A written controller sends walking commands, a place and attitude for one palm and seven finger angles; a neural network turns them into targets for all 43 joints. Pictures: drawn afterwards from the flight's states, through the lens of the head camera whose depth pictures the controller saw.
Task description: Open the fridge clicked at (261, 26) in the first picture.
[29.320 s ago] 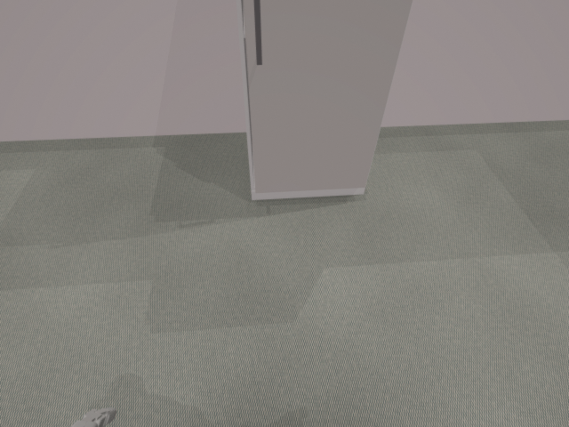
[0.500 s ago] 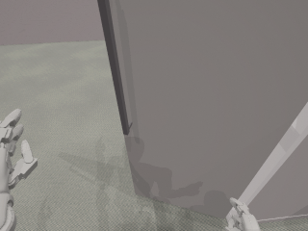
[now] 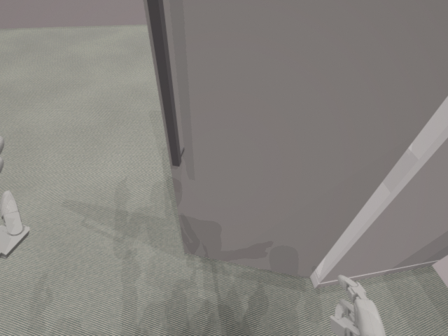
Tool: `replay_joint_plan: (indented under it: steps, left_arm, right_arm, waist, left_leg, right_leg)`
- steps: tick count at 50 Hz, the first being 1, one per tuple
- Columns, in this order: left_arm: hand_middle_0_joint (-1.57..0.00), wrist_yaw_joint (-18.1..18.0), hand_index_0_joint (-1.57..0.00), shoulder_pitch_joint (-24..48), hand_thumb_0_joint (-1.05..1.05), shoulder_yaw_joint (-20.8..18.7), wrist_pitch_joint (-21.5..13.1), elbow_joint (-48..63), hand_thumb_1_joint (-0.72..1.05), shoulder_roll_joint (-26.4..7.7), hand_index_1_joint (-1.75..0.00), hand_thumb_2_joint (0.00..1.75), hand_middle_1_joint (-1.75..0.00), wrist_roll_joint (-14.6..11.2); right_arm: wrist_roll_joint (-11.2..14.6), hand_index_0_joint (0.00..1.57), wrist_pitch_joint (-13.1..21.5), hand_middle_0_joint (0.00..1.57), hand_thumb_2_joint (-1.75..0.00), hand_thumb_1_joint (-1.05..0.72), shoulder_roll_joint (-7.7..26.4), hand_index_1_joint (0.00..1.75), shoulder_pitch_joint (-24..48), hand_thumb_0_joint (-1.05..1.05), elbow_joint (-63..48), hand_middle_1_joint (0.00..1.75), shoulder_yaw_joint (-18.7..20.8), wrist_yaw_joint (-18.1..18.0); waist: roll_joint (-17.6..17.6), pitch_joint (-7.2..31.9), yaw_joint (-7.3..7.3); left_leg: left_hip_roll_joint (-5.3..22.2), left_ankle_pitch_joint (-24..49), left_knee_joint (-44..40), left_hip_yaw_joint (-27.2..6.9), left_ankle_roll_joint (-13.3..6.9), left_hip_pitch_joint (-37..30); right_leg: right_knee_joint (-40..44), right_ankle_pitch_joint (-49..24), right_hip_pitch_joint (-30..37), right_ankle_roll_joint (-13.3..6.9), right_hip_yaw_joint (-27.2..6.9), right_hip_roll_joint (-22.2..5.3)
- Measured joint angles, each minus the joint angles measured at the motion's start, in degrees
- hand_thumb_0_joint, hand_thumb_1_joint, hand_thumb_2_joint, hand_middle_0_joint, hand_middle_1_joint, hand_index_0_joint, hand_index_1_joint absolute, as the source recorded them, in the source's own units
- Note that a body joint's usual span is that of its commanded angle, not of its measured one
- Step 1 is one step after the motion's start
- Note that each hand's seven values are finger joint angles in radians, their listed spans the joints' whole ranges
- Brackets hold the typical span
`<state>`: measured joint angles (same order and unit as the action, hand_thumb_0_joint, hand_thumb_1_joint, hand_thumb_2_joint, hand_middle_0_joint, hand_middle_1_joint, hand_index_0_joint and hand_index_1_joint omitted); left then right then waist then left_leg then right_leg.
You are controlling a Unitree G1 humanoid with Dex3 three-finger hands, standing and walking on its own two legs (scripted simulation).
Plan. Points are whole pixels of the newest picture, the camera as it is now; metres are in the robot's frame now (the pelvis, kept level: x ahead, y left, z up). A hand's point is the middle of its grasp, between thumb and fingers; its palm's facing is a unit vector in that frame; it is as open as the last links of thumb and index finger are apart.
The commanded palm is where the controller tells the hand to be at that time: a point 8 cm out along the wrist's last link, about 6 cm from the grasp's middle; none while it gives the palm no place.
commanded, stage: step back with the hand held close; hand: left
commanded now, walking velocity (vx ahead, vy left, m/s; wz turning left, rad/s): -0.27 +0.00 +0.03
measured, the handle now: (168, 70) +0.52 +0.15 +0.21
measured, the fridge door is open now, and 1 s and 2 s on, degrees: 68 68 68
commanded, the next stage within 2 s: stop stepping back and stand still in 0.90 s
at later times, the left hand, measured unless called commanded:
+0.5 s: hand out of the picture +0.11 +0.29 +0.18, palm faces +0.56 -0.71 -0.44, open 7.4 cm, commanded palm +0.04 +0.31 +0.19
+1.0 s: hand out of the picture +0.02 +0.27 +0.19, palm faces +0.43 -0.83 -0.36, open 7.4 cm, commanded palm -0.04 +0.30 +0.19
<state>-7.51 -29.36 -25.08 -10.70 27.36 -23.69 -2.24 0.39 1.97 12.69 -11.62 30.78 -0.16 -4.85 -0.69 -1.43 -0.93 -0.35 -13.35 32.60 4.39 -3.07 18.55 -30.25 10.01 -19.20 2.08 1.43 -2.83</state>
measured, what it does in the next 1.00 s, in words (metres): walks backwards: right foot, then right foot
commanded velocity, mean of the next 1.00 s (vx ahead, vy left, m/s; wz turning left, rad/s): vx -0.35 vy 0.00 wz -0.05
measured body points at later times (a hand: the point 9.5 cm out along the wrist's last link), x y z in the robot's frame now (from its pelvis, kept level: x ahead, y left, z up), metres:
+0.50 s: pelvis -0.07 +0.00 -0.01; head -0.06 +0.02 +0.43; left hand +0.08 +0.32 +0.20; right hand +0.11 -0.22 -0.09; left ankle +0.04 +0.09 -0.73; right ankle -0.04 -0.14 -0.73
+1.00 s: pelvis -0.19 +0.01 +0.00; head -0.17 +0.05 +0.44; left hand -0.01 +0.31 +0.21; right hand +0.01 -0.20 -0.06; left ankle +0.00 +0.09 -0.73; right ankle -0.33 -0.12 -0.73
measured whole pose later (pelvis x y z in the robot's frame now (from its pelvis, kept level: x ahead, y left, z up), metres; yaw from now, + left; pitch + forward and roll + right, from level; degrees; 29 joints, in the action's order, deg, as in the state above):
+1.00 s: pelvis -0.19 +0.01 +0.00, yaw -3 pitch +5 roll -3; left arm -7.9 -26.0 -25.3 -15.3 33.1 -24.9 -3.8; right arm -1.4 9.3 8.0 -7.8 35.6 -0.8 -2.5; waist -3.3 2.5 -3.7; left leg 3.3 4.5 19.2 6.4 0.4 31.7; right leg -21.4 24.0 -3.7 -4.1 1.6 1.1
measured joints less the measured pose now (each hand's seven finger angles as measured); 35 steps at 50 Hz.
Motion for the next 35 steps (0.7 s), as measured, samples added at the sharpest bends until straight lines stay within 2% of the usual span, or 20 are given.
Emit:
replay_joint_plan:
  steps: [9,13,16,18,21,23,24,27,30,33,35]
  left_arm:
    - [-0.21,-0.5,-0.21,2.5,0.01,0.6,-2.5,0.1,0.89,2.9,-0.30,0.90,-0.30,2.0]
    - [-0.21,-0.9,-0.21,2.0,0.01,-0.1,-4.0,2.4,0.89,2.2,-0.30,0.90,-0.30,1.9]
    - [-0.21,-1.0,-0.21,2.5,0.01,-1.0,-5.1,2.8,0.89,1.2,-0.30,0.90,-0.30,2.2]
    - [-0.21,-0.7,-0.21,3.3,0.01,-1.7,-5.6,2.3,0.89,0.4,-0.30,0.90,-0.30,2.5]
    - [-0.21,-0.4,-0.21,3.5,0.01,-3.4,-6.4,1.1,0.89,-0.3,-0.30,0.90,-0.30,2.7]
    - [-0.21,-0.2,-0.21,3.4,0.01,-4.4,-6.9,0.4,0.89,-0.1,-0.30,0.90,-0.30,2.3]
    - [-0.21,-0.2,-0.21,3.6,0.01,-4.1,-7.0,0.1,0.89,0.5,-0.30,0.90,-0.30,2.0]
    - [-0.20,-0.1,-0.20,4.1,0.01,-1.2,-6.7,0.1,0.89,2.0,-0.30,0.90,-0.30,1.5]
    - [-0.21,0.2,-0.21,2.6,0.01,1.5,-6.0,2.0,0.89,2.0,-0.30,0.90,-0.30,1.7]
    - [-0.21,0.6,-0.21,1.7,0.01,1.4,-5.7,4.2,0.89,0.1,-0.30,0.90,-0.30,1.6]
    - [-0.21,0.8,-0.21,1.8,0.01,-0.3,-6.1,4.3,0.89,-1.5,-0.30,0.90,-0.30,1.6]
  right_arm:
    - [-0.4,0.20,2.7,0.20,-0.90,-0.90,-0.3,0.30,-2.2,0.02,1.3,0.30,-0.4,0.5]
    - [-0.7,0.20,3.7,0.20,-0.90,-0.90,-0.3,0.30,-2.7,0.02,2.2,0.30,-0.4,0.7]
    - [-0.7,0.20,4.6,0.20,-0.90,-0.90,-0.3,0.30,-3.0,0.02,2.5,0.30,-0.2,0.6]
    - [-0.7,0.20,5.3,0.20,-0.90,-0.90,-0.5,0.30,-3.6,0.02,2.6,0.30,0.1,0.4]
    - [-0.7,0.20,5.6,0.20,-0.90,-0.90,-1.0,0.30,-3.8,0.02,3.3,0.30,0.3,0.8]
    - [-0.6,0.20,5.8,0.20,-0.90,-0.90,-1.2,0.30,-2.9,0.02,3.3,0.30,0.4,1.2]
    - [-0.6,0.20,5.9,0.20,-0.90,-0.90,-1.2,0.30,-1.9,0.02,3.7,0.30,0.6,1.4]
    - [-0.6,0.20,5.8,0.20,-0.90,-0.90,-1.2,0.30,0.2,0.02,4.6,0.30,0.9,1.9]
    - [-0.7,0.20,5.0,0.20,-0.90,-0.90,-1.0,0.30,0.8,0.02,4.6,0.30,0.9,1.9]
    - [-0.7,0.20,4.4,0.20,-0.90,-0.90,-1.1,0.30,1.4,0.02,3.6,0.30,1.0,1.3]
    - [-0.9,0.20,4.9,0.20,-0.90,-0.90,-1.4,0.30,2.2,0.02,2.9,0.30,1.3,1.0]
  waist:
    - [-0.1,-0.5,0.25]
    - [-0.8,-1.0,0.32]
    - [-0.3,-1.6,0.81]
    - [0.6,-1.5,1.56]
    - [1.1,0.3,1.08]
    - [1.0,0.8,0.40]
    - [1.3,0.2,0.11]
    - [0.7,-1.4,-0.15]
    - [-0.6,-0.5,0.12]
    - [-1.9,-0.6,1.10]
    - [-1.8,-1.4,1.25]
  left_leg:
    - [-0.2,-3.4,6.4,-2.1,-0.6,5.7]
    - [-0.4,-2.5,6.7,-2.3,-0.4,7.1]
    - [-0.2,0.3,6.3,-2.7,-0.8,7.5]
    - [0.2,2.8,6.4,-3.4,-1.0,8.0]
    - [0.9,2.0,7.2,-3.3,-0.9,9.7]
    - [1.6,2.6,7.3,-2.5,-0.4,11.3]
    - [2.0,2.5,7.1,-2.5,0.0,11.6]
    - [1.3,0.6,5.9,-2.5,2.3,11.3]
    - [0.7,-2.0,7.1,-2.9,3.2,9.1]
    - [0.2,4.9,3.6,-2.0,0.4,8.8]
    - [0.7,5.7,2.8,-2.0,-1.2,9.1]
  right_leg:
    - [-3.4,0.1,-3.5,-0.8,-0.6,1.4]
    - [-3.6,-0.4,-4.6,-0.8,-1.2,1.7]
    - [-5.6,2.3,-5.4,-0.8,-2.3,2.9]
    - [-9.7,2.5,-4.4,-0.9,-2.7,4.3]
    - [-11.1,7.9,-1.1,-1.1,-3.4,5.8]
    - [-7.8,11.3,0.2,-1.3,-4.0,6.0]
    - [-7.5,10.3,-0.3,-1.2,-4.1,6.3]
    - [-6.4,6.4,-0.7,-0.7,-4.5,5.7]
    - [-5.6,5.4,-1.5,0.0,-5.2,4.9]
    - [-5.1,4.3,-2.3,0.6,-5.3,4.1]
    - [-10.7,7.0,-3.9,0.0,-5.8,5.5]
